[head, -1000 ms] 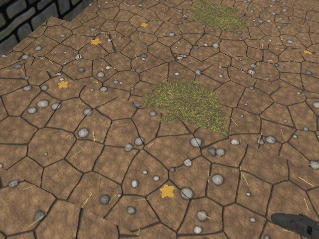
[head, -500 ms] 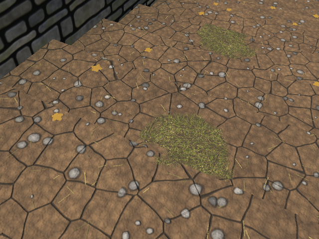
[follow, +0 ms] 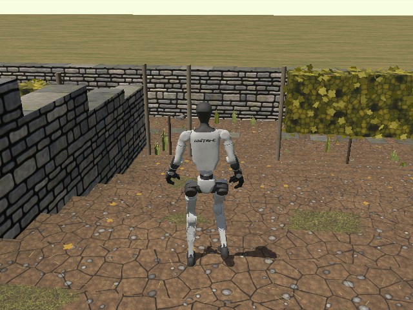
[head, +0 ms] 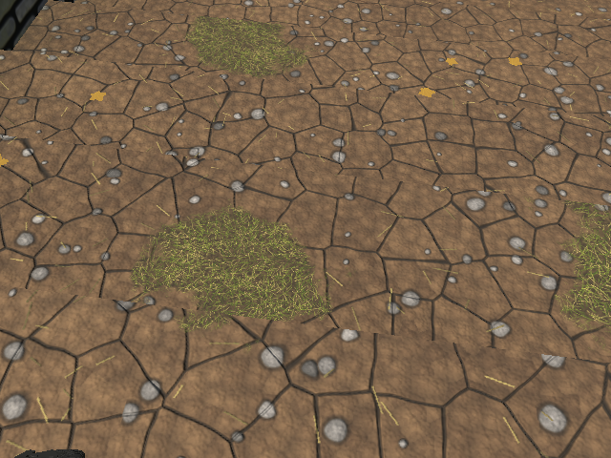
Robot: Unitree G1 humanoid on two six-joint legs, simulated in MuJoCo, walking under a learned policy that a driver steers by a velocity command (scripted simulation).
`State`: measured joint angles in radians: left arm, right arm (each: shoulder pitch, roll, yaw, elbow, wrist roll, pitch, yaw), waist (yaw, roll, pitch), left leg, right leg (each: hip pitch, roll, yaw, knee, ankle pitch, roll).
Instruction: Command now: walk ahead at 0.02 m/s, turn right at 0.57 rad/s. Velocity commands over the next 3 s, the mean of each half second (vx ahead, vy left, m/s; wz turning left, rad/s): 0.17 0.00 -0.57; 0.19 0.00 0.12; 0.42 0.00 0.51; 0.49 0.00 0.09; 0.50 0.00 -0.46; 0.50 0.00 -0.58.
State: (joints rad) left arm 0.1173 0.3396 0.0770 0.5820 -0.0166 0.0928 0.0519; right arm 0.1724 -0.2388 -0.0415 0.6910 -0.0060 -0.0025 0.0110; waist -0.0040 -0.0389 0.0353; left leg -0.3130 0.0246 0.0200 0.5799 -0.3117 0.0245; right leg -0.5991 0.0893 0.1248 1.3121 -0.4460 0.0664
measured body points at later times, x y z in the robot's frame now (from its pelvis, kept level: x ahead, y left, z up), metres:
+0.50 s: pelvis +0.03 -0.05 +0.01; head +0.03 -0.10 +0.46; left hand +0.16 +0.20 -0.08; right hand +0.12 -0.38 -0.09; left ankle +0.13 +0.10 -0.66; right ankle -0.05 -0.12 -0.73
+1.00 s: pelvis +0.26 +0.00 -0.18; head +0.31 +0.01 +0.26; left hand +0.32 +0.26 -0.32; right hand +0.34 -0.27 -0.30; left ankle +0.33 +0.08 -0.92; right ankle +0.06 -0.13 -0.65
